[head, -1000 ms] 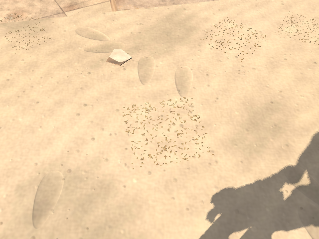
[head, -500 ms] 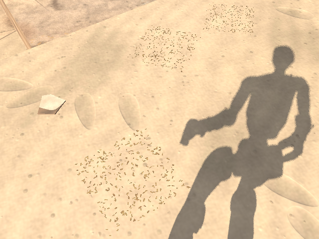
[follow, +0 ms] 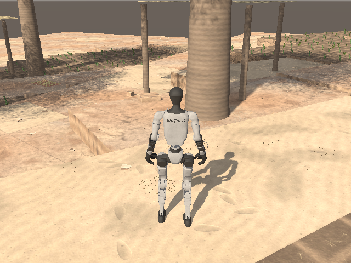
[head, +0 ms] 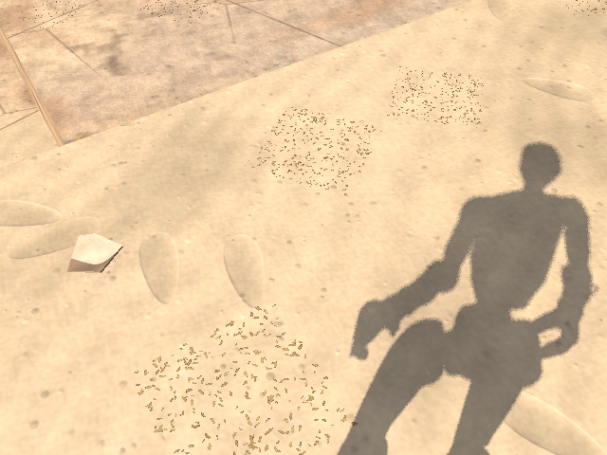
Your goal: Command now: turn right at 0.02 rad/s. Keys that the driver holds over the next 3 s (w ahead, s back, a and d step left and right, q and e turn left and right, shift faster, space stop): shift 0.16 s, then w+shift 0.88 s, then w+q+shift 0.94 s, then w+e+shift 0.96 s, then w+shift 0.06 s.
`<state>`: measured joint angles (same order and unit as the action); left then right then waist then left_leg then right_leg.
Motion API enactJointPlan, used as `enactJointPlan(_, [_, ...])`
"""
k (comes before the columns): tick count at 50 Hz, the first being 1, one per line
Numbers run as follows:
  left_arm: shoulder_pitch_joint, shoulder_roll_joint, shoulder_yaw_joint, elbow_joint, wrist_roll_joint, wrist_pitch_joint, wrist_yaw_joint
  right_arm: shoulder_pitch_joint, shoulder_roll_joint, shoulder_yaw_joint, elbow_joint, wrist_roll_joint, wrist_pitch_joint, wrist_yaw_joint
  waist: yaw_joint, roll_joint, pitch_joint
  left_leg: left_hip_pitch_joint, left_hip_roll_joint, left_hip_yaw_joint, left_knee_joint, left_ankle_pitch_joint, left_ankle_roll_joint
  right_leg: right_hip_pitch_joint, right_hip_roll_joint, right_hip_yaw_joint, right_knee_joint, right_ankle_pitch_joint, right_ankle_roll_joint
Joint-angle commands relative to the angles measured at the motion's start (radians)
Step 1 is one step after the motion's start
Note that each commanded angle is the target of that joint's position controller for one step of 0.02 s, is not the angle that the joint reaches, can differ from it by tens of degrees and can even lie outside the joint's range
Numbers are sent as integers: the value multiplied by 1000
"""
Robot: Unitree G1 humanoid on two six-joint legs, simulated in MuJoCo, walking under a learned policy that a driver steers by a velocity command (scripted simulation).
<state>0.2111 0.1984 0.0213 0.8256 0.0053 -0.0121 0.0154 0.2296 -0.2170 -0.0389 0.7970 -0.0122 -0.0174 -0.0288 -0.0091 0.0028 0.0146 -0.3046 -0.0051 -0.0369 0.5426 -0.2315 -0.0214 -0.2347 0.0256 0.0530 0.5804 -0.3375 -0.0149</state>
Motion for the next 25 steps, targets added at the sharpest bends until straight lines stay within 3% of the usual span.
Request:
enactJointPlan(1, [-3,99,27,-38,-3,-13,3,-1,-97,-26,-47,4,-4,-9,0,-3,-61,117,39,-37,-34,219,33,-52,-56,57,-105,232,-37])
enactJointPlan(8, [10,103,32,22,-5,-13,10,-15,-94,-31,-9,7,11,-18,2,-11,-42,131,37,-36,-36,235,34,-41,-53,50,-117,257,-31])
enactJointPlan(9, [63,100,35,54,-9,-10,10,22,-74,-28,19,8,14,-15,9,-30,-85,140,2,4,-19,25,36,-18,-43,45,-149,26,-43])
enactJointPlan(10, [98,142,50,68,-23,-7,8,17,-90,-36,25,22,14,-12,27,-66,-31,55,-39,41,33,-260,44,-29,-60,93,-193,-290,-87])
enactJointPlan(11, [149,180,61,73,-33,-14,8,-44,-99,-38,-2,34,0,-6,64,-110,52,-113,-43,48,102,-387,49,-9,-147,239,-290,-557,-151])
enactJointPlan(12, [163,236,76,73,-39,-31,8,-127,-77,-30,-43,60,-26,2,83,-202,137,-257,-33,78,211,-296,58,20,-292,455,-420,-694,-232])
enactJointPlan(13, [145,249,81,66,-36,-53,13,-197,-90,-30,-72,72,-53,9,100,-211,207,-373,31,9,304,-246,80,30,-383,591,-484,-626,-287])
enactJointPlan(14, [140,227,76,64,-26,-74,14,-215,-110,-36,-78,69,-76,17,98,-171,207,-486,74,-33,365,-231,96,121,-412,608,-487,-511,-296])
enactJointPlan(15, [131,202,71,60,-22,-87,12,-197,-110,-38,-70,61,-91,25,84,-135,164,-548,101,-45,393,-198,105,211,-403,570,-466,-418,-278])
enactJointPlan(16, [114,195,70,53,-28,-90,7,-178,-103,-34,-64,56,-102,33,70,-124,125,-533,119,-41,344,-163,107,241,-380,497,-447,-333,-249])
enactJointPlan(19, [66,208,75,37,-42,-76,-4,-142,-78,-28,-31,40,-108,52,41,-146,50,-174,60,80,123,-61,66,68,-231,210,-433,-147,-168])
enactJointPlan(20, [77,234,88,62,37,-71,-19,-110,-75,-30,-43,-37,-61,85,21,-174,38,-18,1,161,62,-65,53,-16,-176,138,-440,-183,-167])
enactJointPlan(21, [67,227,93,69,38,-68,-26,-25,-80,-39,-15,-34,-38,89,-20,-154,43,151,-22,206,34,3,47,-122,-172,111,-401,-206,-167])
enactJointPlan(22, [55,224,92,69,33,-69,-28,97,-109,-54,25,-25,-28,80,-77,-94,25,308,-50,227,26,-26,46,-205,-153,86,-303,-144,-163])
enactJointPlan(23, [31,201,84,68,41,-75,-29,297,-151,-73,85,-24,-34,64,-182,14,-32,511,-38,189,14,-97,55,-305,-103,28,-38,5,-152])
enactJointPlan(24, [-46,100,56,25,55,-84,-27,504,-257,-92,123,-49,-47,44,-282,293,-100,597,215,-175,-152,-479,92,-465,-7,-72,446,-58,-107])
enactJointPlan(25, [-55,35,42,-34,30,-97,-28,441,-257,-70,109,-48,-56,40,-195,393,-66,498,362,-740,-444,-808,145,-661,101,79,678,-187,-120])
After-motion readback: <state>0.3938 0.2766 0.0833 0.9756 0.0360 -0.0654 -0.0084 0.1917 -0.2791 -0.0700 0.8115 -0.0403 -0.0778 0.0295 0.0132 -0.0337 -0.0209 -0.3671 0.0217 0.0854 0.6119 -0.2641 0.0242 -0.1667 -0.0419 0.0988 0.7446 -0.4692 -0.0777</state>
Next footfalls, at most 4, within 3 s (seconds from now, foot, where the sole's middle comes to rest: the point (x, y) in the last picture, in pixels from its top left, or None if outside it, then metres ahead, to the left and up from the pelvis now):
0.46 left None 0.18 0.18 -0.77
0.94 right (325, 408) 0.62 -0.01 -0.77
1.42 left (262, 260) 1.05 0.15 -0.77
1.84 right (268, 153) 1.51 0.15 -0.77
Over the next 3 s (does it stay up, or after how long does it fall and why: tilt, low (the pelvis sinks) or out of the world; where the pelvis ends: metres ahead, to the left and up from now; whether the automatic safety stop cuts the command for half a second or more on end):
stays up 2.13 0.76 -0.09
